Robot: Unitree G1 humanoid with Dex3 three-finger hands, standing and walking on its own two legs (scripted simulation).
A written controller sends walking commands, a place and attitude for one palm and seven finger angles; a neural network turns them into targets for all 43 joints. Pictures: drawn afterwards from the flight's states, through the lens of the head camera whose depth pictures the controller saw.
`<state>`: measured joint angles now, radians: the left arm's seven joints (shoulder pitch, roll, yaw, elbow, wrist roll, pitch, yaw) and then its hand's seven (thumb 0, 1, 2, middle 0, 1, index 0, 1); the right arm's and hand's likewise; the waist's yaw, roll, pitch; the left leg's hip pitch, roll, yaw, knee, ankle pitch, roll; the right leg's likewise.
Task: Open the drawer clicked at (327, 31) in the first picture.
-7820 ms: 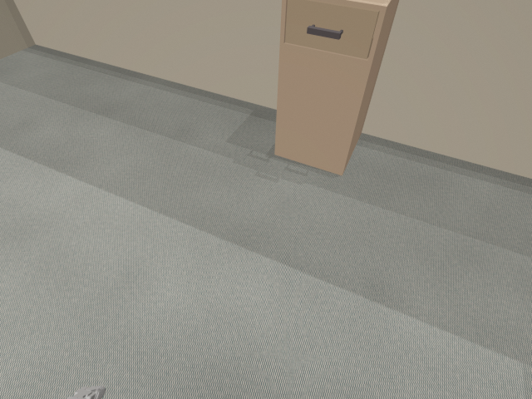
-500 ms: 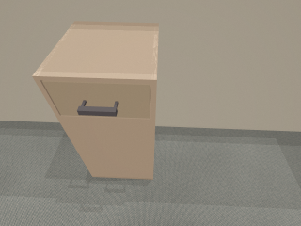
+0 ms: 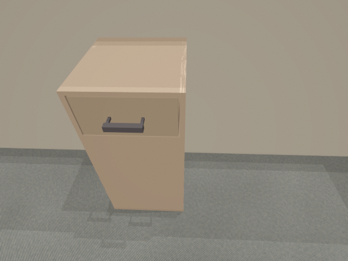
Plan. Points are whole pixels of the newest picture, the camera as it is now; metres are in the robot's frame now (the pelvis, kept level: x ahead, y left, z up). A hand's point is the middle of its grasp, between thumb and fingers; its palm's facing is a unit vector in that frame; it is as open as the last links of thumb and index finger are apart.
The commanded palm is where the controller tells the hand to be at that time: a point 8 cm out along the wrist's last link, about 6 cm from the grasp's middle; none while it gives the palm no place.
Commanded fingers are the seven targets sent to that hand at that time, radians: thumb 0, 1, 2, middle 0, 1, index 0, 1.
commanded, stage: come to a stop and stand still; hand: left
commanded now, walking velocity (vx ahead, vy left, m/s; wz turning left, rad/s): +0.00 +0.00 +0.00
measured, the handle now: (124, 123) +0.55 +0.21 -0.02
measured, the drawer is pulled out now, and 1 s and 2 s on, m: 0.00 0.00 0.00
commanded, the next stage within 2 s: look again from close up in 0.14 s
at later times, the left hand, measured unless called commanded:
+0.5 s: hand out of the picture +0.01 +0.14 -0.17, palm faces +0.02 -0.98 -0.17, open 7.3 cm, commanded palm none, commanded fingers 0.00 0.90 0.90 -0.20 -0.30 -0.20 -0.30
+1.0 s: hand (107, 245) +0.18 +0.18 -0.07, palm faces -0.12 -0.71 -0.69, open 7.4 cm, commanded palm +0.16 +0.19 -0.04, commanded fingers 0.00 0.67 0.80 -0.22 -0.45 -0.22 -0.45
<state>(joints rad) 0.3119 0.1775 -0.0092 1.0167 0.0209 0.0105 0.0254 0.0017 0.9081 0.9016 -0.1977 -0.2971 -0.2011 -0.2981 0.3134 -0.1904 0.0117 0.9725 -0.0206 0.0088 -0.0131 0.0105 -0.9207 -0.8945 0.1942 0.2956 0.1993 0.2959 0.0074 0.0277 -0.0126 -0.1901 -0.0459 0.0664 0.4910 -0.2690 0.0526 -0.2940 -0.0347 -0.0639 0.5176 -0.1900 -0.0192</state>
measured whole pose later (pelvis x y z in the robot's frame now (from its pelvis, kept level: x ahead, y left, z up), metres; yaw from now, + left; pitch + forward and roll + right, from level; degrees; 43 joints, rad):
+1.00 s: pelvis +0.04 -0.02 -0.01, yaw -1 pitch +3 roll +1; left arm 0.45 0.27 -0.11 0.21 0.37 0.07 0.26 0.05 0.90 0.88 -0.21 -0.33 -0.21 -0.33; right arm 0.31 -0.26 -0.01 0.83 0.02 -0.21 -0.09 0.04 -0.93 -0.89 0.20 0.30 0.20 0.30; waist 0.01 0.05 -0.04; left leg -0.24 -0.01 0.07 0.54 -0.34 0.02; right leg -0.37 -0.01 -0.06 0.61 -0.29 -0.05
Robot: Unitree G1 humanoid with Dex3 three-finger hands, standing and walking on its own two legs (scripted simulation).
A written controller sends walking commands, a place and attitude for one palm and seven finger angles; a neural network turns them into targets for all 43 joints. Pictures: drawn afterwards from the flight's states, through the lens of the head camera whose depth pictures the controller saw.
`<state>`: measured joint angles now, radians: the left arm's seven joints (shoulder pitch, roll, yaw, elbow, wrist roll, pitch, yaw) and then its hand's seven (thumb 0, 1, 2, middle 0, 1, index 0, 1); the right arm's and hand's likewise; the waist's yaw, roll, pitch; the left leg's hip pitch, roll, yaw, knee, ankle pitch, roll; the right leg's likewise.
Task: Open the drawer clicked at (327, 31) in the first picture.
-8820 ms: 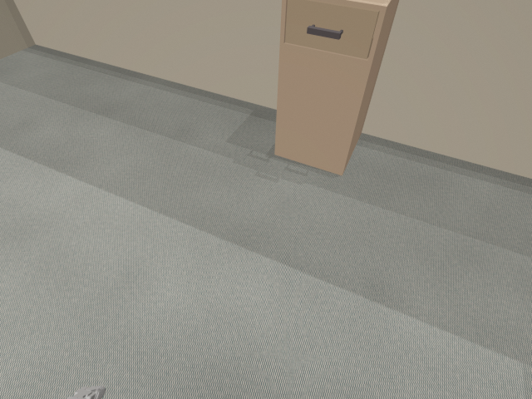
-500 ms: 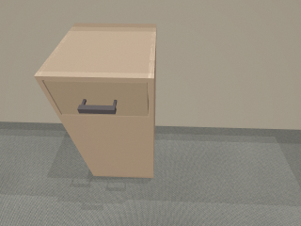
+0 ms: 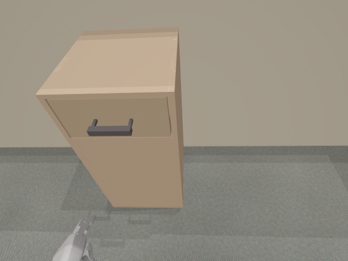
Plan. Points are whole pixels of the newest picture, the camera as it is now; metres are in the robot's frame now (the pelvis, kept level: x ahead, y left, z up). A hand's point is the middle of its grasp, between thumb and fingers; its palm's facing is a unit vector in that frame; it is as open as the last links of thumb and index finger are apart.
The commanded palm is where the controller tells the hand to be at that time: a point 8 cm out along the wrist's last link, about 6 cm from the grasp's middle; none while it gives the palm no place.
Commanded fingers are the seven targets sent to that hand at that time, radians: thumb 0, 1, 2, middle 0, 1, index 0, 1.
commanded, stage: raise the hand with hooked fingers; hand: left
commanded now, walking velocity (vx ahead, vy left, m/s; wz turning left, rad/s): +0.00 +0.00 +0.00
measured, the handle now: (111, 126) +0.51 +0.24 -0.01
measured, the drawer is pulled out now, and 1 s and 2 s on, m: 0.00 0.00 0.00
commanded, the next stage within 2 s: move the hooked fingers above the handle in 1.72 s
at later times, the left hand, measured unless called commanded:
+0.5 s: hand (83, 226) +0.20 +0.23 -0.01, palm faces +0.09 -0.09 -0.99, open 10.1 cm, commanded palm +0.17 +0.22 +0.04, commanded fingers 0.00 0.08 0.55 -0.26 -0.82 -0.26 -0.82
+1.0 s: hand (75, 187) +0.26 +0.24 +0.06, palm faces +0.10 -0.10 -0.99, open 13.0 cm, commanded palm +0.24 +0.24 +0.11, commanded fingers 0.00 -0.50 0.30 -0.30 -1.20 -0.30 -1.20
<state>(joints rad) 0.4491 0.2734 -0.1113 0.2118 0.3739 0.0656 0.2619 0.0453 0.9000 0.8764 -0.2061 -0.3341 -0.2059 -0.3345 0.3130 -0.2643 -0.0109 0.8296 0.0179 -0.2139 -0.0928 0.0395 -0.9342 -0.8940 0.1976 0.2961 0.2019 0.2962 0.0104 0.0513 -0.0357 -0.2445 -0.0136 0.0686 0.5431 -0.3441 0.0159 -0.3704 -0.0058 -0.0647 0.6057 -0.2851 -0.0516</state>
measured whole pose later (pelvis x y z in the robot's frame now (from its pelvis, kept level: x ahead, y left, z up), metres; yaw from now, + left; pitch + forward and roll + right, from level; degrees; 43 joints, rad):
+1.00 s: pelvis -0.01 +0.02 +0.00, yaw -2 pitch +2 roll +1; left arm 0.10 0.38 -0.10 0.01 0.99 0.09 0.25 0.00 -0.28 0.40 -0.30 -1.06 -0.31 -1.06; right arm 0.12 -0.26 -0.03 0.61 0.00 0.09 -0.02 0.02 -0.91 -0.89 0.19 0.30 0.20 0.30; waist 0.07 0.06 -0.03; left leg -0.24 -0.03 0.07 0.54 -0.33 0.04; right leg -0.36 -0.01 -0.03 0.57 -0.24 -0.03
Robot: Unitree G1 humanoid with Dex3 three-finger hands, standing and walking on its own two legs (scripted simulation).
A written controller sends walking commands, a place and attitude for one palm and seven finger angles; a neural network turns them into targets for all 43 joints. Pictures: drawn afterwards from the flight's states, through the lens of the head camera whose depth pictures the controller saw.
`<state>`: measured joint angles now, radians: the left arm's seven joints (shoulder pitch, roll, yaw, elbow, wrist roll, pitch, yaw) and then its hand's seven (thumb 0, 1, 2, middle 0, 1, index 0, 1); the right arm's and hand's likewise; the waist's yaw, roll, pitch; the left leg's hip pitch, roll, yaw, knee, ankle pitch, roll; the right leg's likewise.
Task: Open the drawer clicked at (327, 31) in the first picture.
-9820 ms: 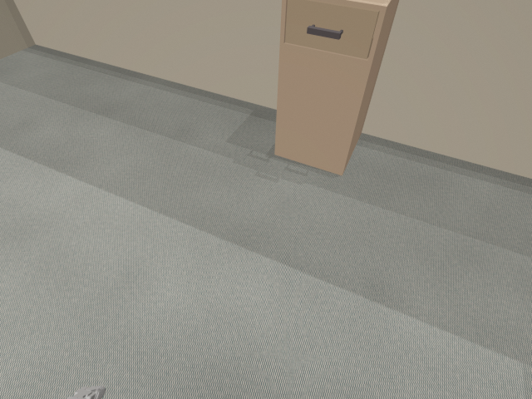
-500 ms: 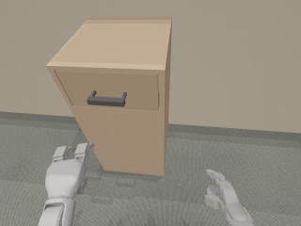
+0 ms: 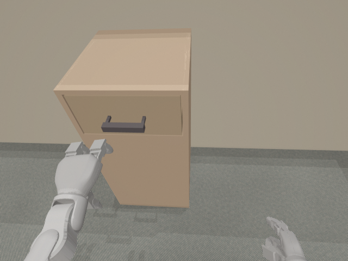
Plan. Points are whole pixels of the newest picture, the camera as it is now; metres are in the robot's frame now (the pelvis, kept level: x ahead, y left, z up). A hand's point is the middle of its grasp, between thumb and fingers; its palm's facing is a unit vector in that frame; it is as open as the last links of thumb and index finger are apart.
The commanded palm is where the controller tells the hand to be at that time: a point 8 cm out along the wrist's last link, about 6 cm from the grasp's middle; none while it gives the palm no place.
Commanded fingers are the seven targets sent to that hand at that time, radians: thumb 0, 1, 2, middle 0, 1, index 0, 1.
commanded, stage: raise the hand with hooked fingers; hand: left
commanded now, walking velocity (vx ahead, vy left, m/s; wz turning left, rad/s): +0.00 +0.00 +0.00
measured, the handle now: (124, 123) +0.52 +0.24 -0.01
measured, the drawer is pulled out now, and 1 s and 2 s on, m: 0.00 0.00 0.00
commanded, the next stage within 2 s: move the hooked fingers above the handle in 0.72 s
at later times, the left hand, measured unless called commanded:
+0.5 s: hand (80, 152) +0.31 +0.26 +0.10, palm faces +0.03 -0.09 -1.00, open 13.9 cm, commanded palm +0.28 +0.25 +0.16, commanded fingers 0.00 -0.50 0.30 -0.30 -1.20 -0.30 -1.20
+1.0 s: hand (87, 151) +0.32 +0.25 +0.09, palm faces +0.01 -0.08 -1.00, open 13.8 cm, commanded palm +0.31 +0.25 +0.15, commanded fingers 0.00 -0.50 0.30 -0.30 -1.20 -0.30 -1.20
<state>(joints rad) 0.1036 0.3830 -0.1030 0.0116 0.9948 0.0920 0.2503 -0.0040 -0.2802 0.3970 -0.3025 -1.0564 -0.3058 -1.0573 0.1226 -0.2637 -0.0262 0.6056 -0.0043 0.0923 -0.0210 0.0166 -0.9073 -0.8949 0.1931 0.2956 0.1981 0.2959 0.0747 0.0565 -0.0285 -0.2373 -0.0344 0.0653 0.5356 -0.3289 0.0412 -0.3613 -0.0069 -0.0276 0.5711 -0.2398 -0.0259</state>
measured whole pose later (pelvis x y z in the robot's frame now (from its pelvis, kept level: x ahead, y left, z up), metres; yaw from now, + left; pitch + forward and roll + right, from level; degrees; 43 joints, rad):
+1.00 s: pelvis +0.01 +0.00 +0.01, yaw +2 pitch +2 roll +0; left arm -0.17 0.48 -0.08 0.17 0.93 0.00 0.06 0.00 -0.49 0.30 -0.32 -1.20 -0.32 -1.20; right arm 0.12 -0.25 0.01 0.61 0.03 0.11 -0.03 0.01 -0.91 -0.89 0.20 0.30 0.20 0.30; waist 0.08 0.07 -0.01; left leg -0.19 -0.04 0.03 0.41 -0.27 0.05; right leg -0.29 -0.01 -0.06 0.43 -0.18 -0.02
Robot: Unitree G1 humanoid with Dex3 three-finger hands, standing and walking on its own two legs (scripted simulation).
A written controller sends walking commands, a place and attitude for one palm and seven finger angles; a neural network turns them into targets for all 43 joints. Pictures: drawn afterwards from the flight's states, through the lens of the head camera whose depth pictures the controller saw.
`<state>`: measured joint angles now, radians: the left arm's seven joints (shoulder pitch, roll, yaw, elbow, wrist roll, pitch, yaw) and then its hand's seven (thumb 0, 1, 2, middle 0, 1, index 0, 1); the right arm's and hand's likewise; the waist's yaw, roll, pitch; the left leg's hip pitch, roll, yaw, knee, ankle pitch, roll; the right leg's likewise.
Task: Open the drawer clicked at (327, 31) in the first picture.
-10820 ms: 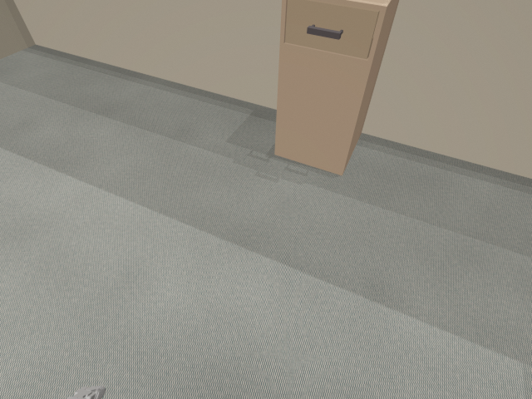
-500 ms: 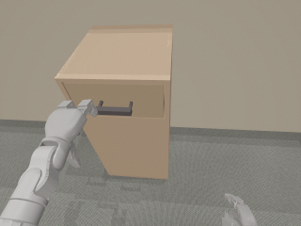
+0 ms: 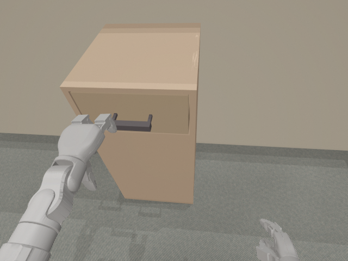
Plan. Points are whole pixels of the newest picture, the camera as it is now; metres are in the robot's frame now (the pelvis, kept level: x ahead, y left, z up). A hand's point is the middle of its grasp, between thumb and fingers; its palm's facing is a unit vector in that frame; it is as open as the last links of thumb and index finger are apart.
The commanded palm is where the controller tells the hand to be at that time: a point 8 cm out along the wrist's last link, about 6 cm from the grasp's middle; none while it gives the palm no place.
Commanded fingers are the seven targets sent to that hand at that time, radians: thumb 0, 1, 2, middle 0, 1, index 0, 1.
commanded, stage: move the hooked fingers above the handle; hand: left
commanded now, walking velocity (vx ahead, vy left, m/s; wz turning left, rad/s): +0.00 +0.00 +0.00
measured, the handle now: (131, 121) +0.51 +0.22 -0.02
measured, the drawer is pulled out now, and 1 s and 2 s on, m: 0.00 0.00 0.00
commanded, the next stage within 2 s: none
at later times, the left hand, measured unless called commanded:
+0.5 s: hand (109, 137) +0.38 +0.23 +0.06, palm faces -0.01 -0.06 -1.00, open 13.8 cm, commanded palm +0.36 +0.23 +0.12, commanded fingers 0.00 -0.50 0.30 -0.30 -1.20 -0.30 -1.20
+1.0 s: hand (117, 126) +0.43 +0.22 +0.04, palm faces -0.06 -0.04 -1.00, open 13.8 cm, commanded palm +0.42 +0.23 +0.10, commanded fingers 0.00 -0.50 0.30 -0.30 -1.20 -0.30 -1.20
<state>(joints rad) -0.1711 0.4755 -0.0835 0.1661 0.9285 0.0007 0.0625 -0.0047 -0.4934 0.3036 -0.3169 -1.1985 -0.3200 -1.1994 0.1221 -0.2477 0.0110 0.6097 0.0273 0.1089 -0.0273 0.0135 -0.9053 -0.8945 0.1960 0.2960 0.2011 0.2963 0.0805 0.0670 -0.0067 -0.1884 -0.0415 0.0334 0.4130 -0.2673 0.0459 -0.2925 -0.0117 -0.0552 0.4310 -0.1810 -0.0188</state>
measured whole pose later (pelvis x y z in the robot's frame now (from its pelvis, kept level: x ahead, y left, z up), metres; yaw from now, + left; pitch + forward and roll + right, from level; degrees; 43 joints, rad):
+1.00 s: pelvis +0.01 -0.01 -0.01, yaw -1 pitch +11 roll +0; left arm -0.57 0.47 -0.07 0.72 1.01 -0.09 0.15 0.00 -0.49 0.30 -0.32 -1.20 -0.32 -1.20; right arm 0.26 -0.26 -0.04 0.63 0.03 0.13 -0.04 0.01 -0.91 -0.89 0.20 0.30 0.20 0.30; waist 0.00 0.04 -0.08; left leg -0.40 -0.03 0.05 0.54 -0.33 0.04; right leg -0.50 0.00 -0.05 0.55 -0.24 -0.03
